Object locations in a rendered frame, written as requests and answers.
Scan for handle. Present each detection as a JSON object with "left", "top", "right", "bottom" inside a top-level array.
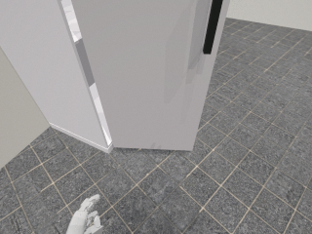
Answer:
[{"left": 203, "top": 0, "right": 223, "bottom": 55}]

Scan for fridge door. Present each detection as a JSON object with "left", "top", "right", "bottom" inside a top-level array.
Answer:
[{"left": 71, "top": 0, "right": 230, "bottom": 151}]

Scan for robot left hand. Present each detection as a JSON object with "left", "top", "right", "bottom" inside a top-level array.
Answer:
[{"left": 66, "top": 194, "right": 103, "bottom": 234}]

